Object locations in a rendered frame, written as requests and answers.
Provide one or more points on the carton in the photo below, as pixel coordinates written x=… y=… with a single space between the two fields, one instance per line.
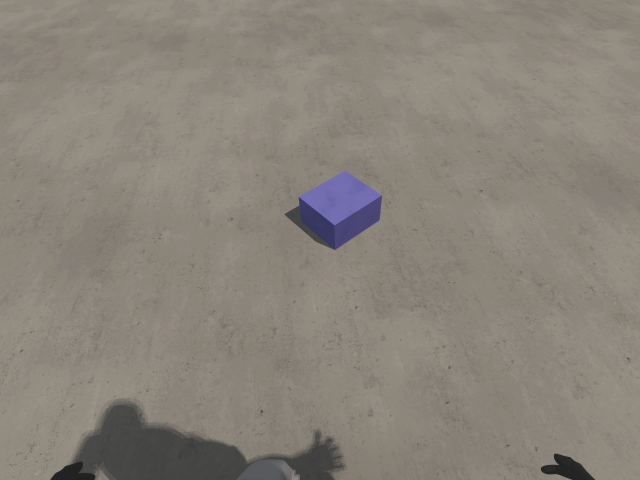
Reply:
x=340 y=209

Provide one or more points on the robot left thigh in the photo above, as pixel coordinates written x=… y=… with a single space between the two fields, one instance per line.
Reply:
x=269 y=469

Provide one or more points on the right robot hand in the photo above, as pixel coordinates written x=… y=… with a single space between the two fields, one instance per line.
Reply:
x=567 y=468

